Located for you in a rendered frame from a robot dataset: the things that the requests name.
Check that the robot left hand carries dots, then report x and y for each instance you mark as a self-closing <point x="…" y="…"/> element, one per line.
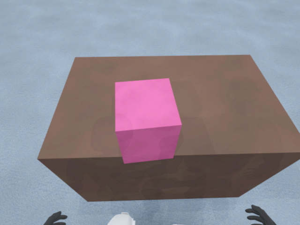
<point x="55" y="217"/>

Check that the carton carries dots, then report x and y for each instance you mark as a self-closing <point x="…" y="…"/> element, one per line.
<point x="147" y="121"/>

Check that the robot right hand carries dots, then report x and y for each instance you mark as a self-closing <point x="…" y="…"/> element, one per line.
<point x="263" y="217"/>

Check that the robot left thigh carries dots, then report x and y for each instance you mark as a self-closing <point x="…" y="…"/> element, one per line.
<point x="121" y="219"/>

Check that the pedestal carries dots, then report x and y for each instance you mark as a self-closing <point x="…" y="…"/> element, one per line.
<point x="235" y="133"/>

